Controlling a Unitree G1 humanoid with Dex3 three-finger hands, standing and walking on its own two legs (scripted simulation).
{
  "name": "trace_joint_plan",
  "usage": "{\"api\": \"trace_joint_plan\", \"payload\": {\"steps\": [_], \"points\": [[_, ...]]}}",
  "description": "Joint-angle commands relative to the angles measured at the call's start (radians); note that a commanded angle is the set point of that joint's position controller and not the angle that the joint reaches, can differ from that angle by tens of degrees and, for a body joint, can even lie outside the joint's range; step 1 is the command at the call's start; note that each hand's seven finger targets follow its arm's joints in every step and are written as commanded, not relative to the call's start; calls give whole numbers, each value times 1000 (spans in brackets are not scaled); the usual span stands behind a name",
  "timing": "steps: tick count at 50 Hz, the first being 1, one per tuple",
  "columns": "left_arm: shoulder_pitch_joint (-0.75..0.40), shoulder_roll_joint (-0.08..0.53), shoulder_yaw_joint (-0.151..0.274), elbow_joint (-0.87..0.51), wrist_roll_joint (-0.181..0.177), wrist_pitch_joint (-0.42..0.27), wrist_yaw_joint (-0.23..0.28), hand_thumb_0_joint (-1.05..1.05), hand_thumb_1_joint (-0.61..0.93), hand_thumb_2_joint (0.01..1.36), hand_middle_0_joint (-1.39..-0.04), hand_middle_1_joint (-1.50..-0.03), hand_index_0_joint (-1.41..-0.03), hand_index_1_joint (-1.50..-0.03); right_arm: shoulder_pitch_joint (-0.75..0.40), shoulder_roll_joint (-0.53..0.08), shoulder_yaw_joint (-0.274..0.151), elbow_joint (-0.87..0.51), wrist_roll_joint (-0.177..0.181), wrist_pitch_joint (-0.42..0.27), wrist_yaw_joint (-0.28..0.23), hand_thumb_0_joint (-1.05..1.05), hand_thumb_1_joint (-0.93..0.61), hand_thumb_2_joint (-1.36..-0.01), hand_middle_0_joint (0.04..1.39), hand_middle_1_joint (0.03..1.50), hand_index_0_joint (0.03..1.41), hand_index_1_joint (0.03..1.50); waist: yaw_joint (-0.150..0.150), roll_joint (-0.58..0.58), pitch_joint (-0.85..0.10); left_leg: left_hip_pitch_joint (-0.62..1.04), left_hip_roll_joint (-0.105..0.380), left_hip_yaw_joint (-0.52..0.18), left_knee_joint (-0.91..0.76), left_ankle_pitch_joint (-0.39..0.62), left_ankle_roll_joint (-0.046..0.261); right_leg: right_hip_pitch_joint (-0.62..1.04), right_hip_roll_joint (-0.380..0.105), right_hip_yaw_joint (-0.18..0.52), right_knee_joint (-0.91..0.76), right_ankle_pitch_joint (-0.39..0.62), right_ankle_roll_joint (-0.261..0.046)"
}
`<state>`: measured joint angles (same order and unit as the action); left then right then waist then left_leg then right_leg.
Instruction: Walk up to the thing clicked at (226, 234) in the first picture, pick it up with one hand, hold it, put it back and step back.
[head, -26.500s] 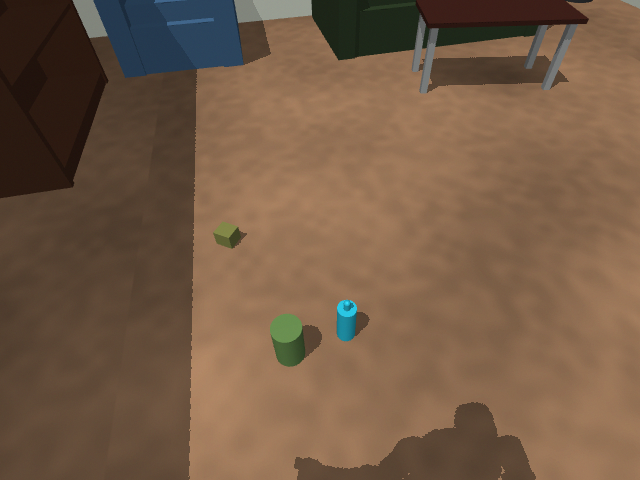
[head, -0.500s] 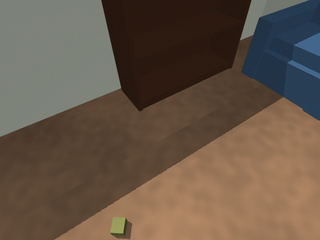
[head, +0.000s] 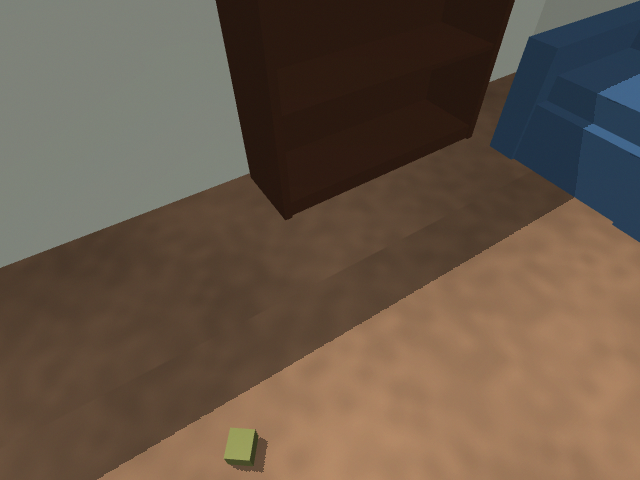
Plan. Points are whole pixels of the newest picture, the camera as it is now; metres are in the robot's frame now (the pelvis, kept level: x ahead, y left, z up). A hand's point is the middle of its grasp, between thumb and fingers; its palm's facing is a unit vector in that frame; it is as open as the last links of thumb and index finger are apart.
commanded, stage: stand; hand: left
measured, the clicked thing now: (241, 446) +0.35 +0.27 -0.75
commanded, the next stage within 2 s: none
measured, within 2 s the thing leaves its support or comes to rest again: neither
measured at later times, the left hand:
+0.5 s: hand out of the picture +0.09 +0.25 -0.16, palm faces -0.04 -0.94 -0.34, open 7.4 cm
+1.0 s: hand out of the picture +0.08 +0.25 -0.16, palm faces -0.03 -0.94 -0.34, open 7.4 cm
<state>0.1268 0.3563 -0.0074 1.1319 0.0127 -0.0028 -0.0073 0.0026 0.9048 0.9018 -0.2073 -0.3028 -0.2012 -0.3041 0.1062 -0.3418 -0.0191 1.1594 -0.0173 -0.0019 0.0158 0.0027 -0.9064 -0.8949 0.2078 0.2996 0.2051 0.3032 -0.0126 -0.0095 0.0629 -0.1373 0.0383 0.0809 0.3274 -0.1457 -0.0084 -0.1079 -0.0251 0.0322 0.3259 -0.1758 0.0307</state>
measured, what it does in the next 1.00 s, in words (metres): stands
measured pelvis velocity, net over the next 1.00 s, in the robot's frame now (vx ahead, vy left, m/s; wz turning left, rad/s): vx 0.01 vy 0.00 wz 0.01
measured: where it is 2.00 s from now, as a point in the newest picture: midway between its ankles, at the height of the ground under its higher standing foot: outside the picture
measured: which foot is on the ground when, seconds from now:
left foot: down 0.00-1.00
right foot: down 0.00-1.00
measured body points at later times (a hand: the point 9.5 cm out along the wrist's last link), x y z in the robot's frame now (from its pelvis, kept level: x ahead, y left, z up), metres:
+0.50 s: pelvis +0.01 +0.00 +0.00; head +0.02 +0.01 +0.45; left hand +0.09 +0.30 -0.13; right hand +0.10 -0.30 -0.13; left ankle +0.02 +0.12 -0.75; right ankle +0.00 -0.14 -0.75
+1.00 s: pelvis +0.01 +0.00 +0.00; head +0.01 +0.00 +0.45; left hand +0.08 +0.30 -0.13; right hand +0.09 -0.30 -0.13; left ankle +0.02 +0.12 -0.75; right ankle +0.00 -0.14 -0.75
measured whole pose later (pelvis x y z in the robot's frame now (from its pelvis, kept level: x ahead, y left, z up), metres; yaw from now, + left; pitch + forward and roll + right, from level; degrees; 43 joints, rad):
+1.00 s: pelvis +0.01 +0.00 +0.00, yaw +1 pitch -3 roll +0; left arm 0.12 0.35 -0.01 1.12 0.01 0.00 0.00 0.00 0.90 0.90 -0.21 -0.30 -0.20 -0.30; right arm 0.10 -0.34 -0.01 1.15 -0.01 0.00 0.01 0.00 -0.91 -0.89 0.21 0.30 0.21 0.30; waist -0.01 -0.01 0.05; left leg -0.12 0.03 0.07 0.32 -0.16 -0.01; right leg -0.08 -0.03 0.02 0.31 -0.19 0.03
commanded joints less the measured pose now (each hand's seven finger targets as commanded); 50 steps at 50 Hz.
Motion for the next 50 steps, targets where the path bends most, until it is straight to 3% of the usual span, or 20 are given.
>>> {"api": "trace_joint_plan", "payload": {"steps": [1,4,8,16,24,30,44,50], "points": [[-47,211,40,-62,-5,-26,12,0,900,900,-200,-300,-200,-300,-40,-216,-35,-64,4,-25,-13,0,-900,-900,200,300,200,300,0,29,-68,34,107,-120,-78,-48,24,-54,-98,75,-73,25,-47],[-43,212,40,-59,-2,-24,12,0,900,900,-200,-300,-200,-300,-46,-214,-35,-66,5,-26,-14,0,-900,-900,200,300,200,300,2,13,-75,41,111,-124,-80,-21,24,-48,-97,68,-58,40,-48],[-44,211,37,-64,-6,-28,14,0,900,900,-200,-300,-200,-300,-39,-217,-34,-64,7,-30,-15,0,-900,-900,200,300,200,300,0,10,-104,81,113,-114,-51,123,22,-30,-102,64,-43,132,-47],[-43,204,35,-61,-6,-22,15,0,900,900,-200,-300,-200,-300,-49,-216,-30,-66,7,-28,-17,0,-900,-900,200,300,200,300,6,21,-79,58,108,-111,-59,96,19,-26,-104,61,-55,112,-44],[-49,207,35,-69,-4,-28,17,0,900,900,-200,-300,-200,-300,-51,-219,-32,-72,8,-30,-18,0,-900,-900,200,300,200,300,2,11,-113,92,117,-111,-42,175,21,-6,-111,54,-46,183,-41],[-50,205,36,-64,-5,-25,18,0,900,900,-200,-300,-200,-300,-57,-214,-29,-72,9,-27,-16,0,-900,-900,200,300,200,300,3,10,-74,67,113,-115,-59,113,18,-20,-106,51,-64,121,-41],[-49,213,38,-70,-3,-27,17,0,900,900,-200,-300,-200,-300,-58,-212,-31,-76,9,-27,-17,0,-900,-900,200,300,200,300,4,18,-93,73,112,-111,-53,119,21,-4,-111,57,-63,138,-47],[-37,212,38,-69,1,-25,17,0,900,900,-200,-300,-200,-300,-54,-215,-32,-76,7,-23,-17,0,-900,-900,200,300,200,300,4,12,-58,48,108,-119,-70,20,22,-35,-104,53,-80,50,-45]]}}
